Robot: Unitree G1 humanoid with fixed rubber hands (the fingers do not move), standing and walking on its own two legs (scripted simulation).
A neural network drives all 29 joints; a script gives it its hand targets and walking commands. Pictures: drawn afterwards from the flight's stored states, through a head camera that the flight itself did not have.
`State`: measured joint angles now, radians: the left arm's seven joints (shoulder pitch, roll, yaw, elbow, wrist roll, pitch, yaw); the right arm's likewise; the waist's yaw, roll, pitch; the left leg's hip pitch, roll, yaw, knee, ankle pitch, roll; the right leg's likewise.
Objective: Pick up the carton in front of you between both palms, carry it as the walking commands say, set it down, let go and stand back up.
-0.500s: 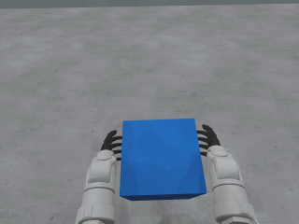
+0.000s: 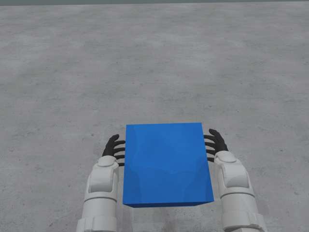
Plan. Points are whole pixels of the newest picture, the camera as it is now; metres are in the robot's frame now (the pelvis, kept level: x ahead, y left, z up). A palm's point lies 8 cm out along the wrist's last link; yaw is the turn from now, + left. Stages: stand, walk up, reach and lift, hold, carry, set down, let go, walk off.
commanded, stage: hold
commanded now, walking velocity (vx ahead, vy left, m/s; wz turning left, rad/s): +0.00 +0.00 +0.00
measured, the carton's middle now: (164, 169) +0.31 +0.00 -0.06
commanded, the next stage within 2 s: set down in 0.48 s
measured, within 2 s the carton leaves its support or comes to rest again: neither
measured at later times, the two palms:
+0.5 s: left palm (114, 151) +0.31 +0.14 +0.04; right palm (227, 159) +0.28 -0.16 +0.05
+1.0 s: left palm (122, 163) +0.36 +0.14 -0.10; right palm (209, 170) +0.32 -0.15 -0.08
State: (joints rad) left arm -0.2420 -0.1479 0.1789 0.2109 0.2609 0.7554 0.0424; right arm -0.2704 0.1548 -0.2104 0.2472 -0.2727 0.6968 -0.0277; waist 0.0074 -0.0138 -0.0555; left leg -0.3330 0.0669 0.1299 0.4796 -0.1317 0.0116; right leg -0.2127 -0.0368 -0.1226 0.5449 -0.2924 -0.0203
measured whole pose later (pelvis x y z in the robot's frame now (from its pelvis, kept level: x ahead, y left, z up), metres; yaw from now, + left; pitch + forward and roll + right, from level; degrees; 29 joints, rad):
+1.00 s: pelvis -0.02 +0.03 -0.03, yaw -7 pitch +15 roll -1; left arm -0.57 -0.15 0.45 0.57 0.41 0.28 0.02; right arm -0.57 0.25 -0.52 0.52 -0.42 0.25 -0.04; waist -0.01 -0.03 0.09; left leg -0.81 -0.03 -0.05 0.74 -0.20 0.01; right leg -0.72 0.04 0.07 0.79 -0.34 0.02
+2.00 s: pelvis -0.07 +0.05 -0.29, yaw -13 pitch +47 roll -6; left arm -1.09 0.14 0.29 0.82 0.17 0.26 0.11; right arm -1.00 0.11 -0.48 0.66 -0.15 0.19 -0.20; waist 0.01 -0.04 -0.10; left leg -2.17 -0.09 -0.10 1.79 -0.42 -0.03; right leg -2.05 0.16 0.05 1.83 -0.61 0.09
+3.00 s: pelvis -0.08 +0.04 -0.38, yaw -15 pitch +42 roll -3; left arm -1.38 0.30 0.37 1.06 0.18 0.17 -0.05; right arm -1.31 -0.02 -0.47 0.90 -0.14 0.15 -0.14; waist 0.06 -0.08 0.19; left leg -2.33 -0.02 -0.08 2.09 -0.49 -0.04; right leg -2.24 0.23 0.04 2.13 -0.64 0.10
